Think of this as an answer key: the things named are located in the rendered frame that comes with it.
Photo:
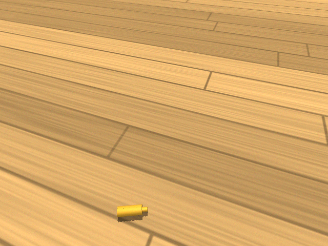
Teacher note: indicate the bottle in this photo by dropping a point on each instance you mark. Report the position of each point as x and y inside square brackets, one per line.
[132, 210]

